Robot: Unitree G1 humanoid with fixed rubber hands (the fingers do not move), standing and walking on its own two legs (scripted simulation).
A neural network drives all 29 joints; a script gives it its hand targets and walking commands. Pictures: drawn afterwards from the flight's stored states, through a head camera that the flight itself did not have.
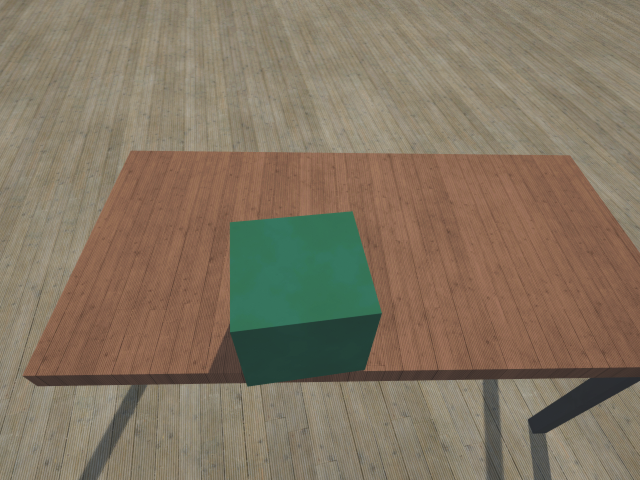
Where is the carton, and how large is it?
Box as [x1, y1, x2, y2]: [230, 211, 381, 386]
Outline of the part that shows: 352,211 230,222 230,333 247,386 364,369 381,312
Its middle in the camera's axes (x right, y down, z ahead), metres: -0.04 +0.10 +0.65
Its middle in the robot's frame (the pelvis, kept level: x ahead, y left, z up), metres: +0.40 +0.02 -0.09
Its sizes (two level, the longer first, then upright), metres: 0.203 0.195 0.198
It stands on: a table, 0.59 m high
